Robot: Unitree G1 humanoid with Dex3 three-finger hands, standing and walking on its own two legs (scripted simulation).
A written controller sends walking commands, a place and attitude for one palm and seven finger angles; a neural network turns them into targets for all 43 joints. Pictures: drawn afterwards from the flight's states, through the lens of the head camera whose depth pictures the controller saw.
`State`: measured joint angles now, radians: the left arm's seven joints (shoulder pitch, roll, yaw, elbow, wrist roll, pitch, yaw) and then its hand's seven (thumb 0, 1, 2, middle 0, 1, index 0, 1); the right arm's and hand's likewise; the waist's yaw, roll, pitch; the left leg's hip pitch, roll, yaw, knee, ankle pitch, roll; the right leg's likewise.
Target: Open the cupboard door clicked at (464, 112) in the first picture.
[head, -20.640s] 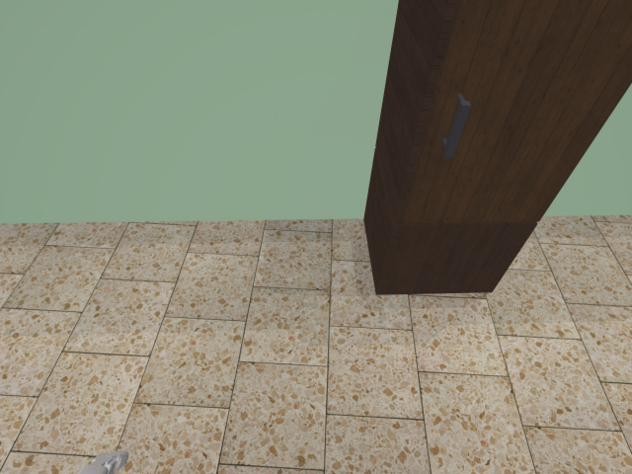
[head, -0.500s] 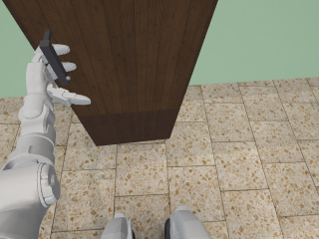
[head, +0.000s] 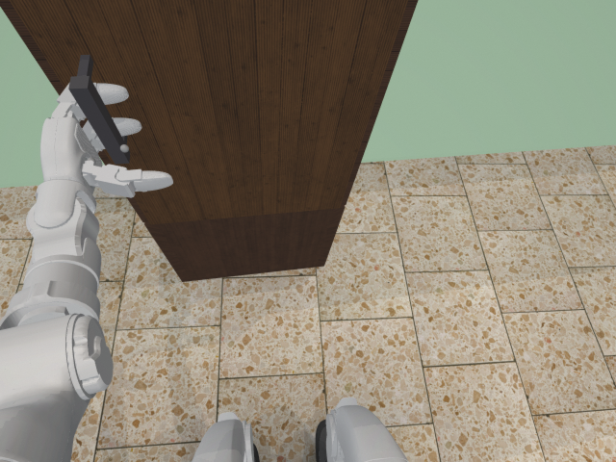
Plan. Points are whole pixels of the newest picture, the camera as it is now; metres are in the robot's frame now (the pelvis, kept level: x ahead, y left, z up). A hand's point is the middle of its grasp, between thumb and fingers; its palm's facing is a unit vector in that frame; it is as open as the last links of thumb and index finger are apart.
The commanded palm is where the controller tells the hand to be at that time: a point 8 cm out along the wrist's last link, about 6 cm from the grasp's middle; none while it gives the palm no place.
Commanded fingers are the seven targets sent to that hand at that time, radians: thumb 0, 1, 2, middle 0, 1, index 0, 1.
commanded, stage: close the thumb around the handle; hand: left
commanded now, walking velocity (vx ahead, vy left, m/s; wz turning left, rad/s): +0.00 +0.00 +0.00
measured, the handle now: (105, 113) +0.54 +0.23 +0.07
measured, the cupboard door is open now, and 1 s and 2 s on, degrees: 0 9 43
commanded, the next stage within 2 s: pull the door open along its arc in 0.50 s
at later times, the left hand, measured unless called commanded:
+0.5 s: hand (125, 151) +0.49 +0.20 +0.06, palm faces +0.06 -1.00 -0.02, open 5.5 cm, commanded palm +0.47 +0.24 +0.07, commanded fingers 0.00 0.90 0.90 -0.40 -1.35 -0.40 -1.35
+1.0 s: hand (130, 192) +0.43 +0.19 +0.06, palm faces +0.04 -1.00 -0.01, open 5.7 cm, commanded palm +0.38 +0.23 +0.07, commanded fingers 0.00 0.90 0.90 -0.40 -1.35 -0.40 -1.35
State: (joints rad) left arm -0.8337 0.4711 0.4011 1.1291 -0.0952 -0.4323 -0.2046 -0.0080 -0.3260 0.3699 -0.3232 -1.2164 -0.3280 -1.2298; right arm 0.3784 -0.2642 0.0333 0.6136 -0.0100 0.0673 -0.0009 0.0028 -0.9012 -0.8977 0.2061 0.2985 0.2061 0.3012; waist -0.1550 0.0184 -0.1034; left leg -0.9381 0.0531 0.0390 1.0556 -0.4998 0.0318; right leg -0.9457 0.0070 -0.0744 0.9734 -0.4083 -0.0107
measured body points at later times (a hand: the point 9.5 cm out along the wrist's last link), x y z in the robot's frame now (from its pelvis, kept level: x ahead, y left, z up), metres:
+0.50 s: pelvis +0.00 +0.00 +0.00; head +0.13 +0.02 +0.43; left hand +0.48 +0.25 +0.06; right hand +0.02 -0.26 -0.11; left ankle -0.01 +0.10 -0.67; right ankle +0.03 -0.12 -0.67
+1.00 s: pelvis +0.01 +0.00 +0.02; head +0.11 +0.02 +0.45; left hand +0.42 +0.24 +0.06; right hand +0.06 -0.25 -0.10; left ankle -0.01 +0.10 -0.67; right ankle +0.02 -0.12 -0.67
